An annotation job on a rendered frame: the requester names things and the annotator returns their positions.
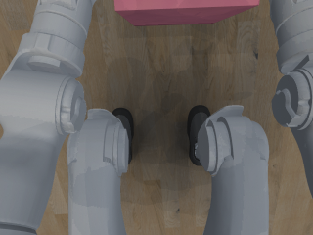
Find robot left upper arm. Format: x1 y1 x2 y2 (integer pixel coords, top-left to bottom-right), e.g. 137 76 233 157
0 69 87 235

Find carton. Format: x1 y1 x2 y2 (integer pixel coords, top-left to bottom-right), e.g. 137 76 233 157
113 0 260 26

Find robot right forearm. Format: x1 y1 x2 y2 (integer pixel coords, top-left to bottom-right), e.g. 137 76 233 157
269 0 313 75

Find robot right upper arm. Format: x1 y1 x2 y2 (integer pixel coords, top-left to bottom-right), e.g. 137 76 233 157
271 67 313 198

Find robot left foot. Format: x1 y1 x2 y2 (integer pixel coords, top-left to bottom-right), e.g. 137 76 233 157
112 108 134 164

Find robot left forearm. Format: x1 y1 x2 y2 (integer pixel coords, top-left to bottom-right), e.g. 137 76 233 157
0 0 96 83

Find robot right shin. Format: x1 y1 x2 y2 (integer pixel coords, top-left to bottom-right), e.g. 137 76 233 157
195 105 269 166

